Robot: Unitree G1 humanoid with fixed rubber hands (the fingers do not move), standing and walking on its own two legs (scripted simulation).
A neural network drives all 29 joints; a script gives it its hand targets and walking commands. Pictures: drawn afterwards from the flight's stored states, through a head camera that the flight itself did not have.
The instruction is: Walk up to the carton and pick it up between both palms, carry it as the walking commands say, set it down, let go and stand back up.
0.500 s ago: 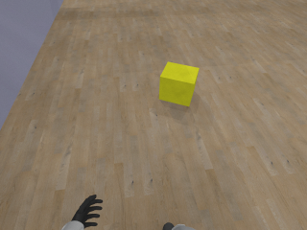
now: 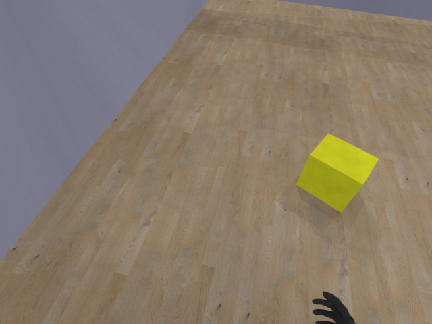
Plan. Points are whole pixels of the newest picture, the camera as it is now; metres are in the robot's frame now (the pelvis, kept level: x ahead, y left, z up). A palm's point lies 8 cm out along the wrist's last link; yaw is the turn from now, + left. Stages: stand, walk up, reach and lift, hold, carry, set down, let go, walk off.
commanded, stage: walk up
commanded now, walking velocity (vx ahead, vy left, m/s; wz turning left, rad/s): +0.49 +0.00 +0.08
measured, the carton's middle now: (334, 172) +1.11 -0.55 -0.65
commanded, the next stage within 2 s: none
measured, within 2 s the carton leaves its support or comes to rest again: neither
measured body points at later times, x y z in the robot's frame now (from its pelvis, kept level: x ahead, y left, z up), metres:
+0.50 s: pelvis +0.23 -0.02 -0.02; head +0.27 -0.03 +0.42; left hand +0.44 +0.22 -0.14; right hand +0.12 -0.26 -0.17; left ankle +0.08 +0.12 -0.71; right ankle +0.35 -0.11 -0.74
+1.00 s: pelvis +0.44 -0.01 +0.00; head +0.46 +0.01 +0.45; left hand +0.51 +0.25 -0.16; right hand +0.48 -0.31 -0.11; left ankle +0.47 +0.12 -0.74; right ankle +0.38 -0.14 -0.67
